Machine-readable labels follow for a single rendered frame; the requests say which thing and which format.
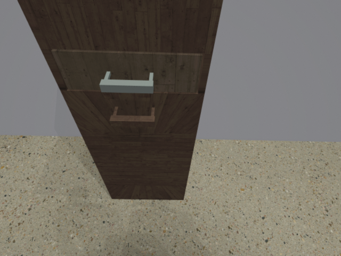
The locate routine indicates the handle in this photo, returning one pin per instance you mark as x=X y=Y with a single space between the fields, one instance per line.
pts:
x=126 y=86
x=123 y=120

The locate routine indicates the drawer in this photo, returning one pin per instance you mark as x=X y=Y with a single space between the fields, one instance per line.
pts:
x=172 y=72

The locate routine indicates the cabinet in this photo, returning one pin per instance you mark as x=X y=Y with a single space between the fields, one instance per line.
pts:
x=135 y=162

